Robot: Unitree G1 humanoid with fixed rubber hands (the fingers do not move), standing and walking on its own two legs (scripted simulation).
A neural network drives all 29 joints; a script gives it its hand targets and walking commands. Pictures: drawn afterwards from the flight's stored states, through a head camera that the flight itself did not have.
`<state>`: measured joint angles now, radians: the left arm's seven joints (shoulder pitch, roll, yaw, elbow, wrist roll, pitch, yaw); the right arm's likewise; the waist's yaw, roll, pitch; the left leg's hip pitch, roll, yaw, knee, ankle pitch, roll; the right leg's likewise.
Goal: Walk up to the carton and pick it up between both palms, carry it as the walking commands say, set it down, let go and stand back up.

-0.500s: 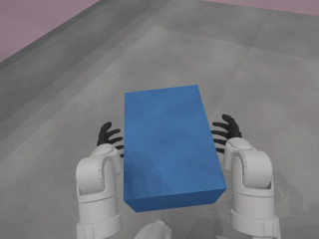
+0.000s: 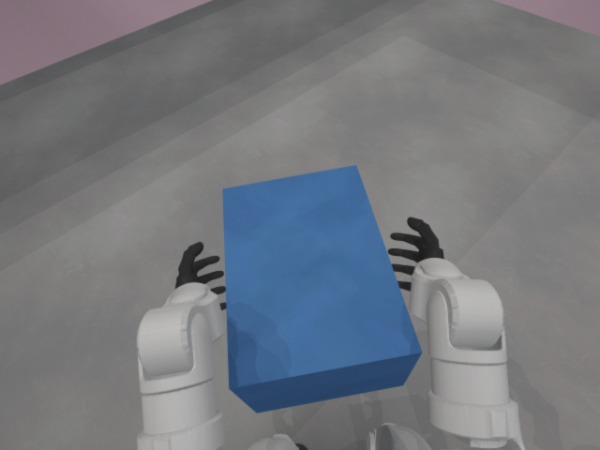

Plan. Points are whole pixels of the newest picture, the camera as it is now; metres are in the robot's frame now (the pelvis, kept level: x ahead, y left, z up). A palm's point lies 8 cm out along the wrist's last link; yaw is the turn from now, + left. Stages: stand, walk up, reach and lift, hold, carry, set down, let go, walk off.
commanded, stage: carry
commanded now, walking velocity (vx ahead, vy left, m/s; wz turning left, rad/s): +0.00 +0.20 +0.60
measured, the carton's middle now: (309, 283) +0.35 +0.03 -0.03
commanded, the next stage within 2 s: none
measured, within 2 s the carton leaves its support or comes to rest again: neither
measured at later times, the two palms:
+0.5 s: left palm out of the picture +0.19 +0.38 +0.09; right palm (237, 307) +0.26 +0.10 +0.09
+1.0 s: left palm out of the picture -0.01 +0.57 +0.10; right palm out of the picture +0.15 +0.33 +0.11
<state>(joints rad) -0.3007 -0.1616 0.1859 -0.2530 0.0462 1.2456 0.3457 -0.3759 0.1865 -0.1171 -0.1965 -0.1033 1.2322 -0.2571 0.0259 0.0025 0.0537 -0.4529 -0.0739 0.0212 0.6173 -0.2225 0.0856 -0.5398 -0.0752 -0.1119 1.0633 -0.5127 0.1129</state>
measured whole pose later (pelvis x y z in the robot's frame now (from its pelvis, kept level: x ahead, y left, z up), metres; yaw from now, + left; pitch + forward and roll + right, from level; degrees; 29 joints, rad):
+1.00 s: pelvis -0.18 +0.29 +0.01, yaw +37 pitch +1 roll +4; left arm -0.35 -0.18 0.18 -0.21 0.05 1.22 0.33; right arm -0.37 0.18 -0.14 -0.25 -0.12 1.23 -0.26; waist -0.05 -0.05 0.00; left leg -0.46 0.03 0.00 0.82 -0.43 -0.03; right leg -0.30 -0.28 -0.20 0.58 -0.27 0.09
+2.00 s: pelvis -0.54 +0.44 -0.01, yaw +68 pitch +3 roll +1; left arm -0.30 -0.16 0.18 -0.28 0.01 1.26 0.39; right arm -0.38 0.19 -0.13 -0.20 -0.13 1.23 -0.21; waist 0.05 0.01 0.08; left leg -0.50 -0.13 0.01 0.62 -0.16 0.09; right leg -0.47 -0.05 -0.13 0.91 -0.51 0.09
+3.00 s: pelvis -0.75 +0.39 +0.01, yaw +78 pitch +0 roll -2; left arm -0.36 -0.18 0.21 -0.05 0.07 1.26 0.37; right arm -0.38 0.19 -0.16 -0.06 -0.14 1.24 -0.25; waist 0.00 0.04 -0.08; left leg -0.40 0.00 0.03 0.48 -0.08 0.04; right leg -0.34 -0.07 -0.15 0.55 -0.28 0.00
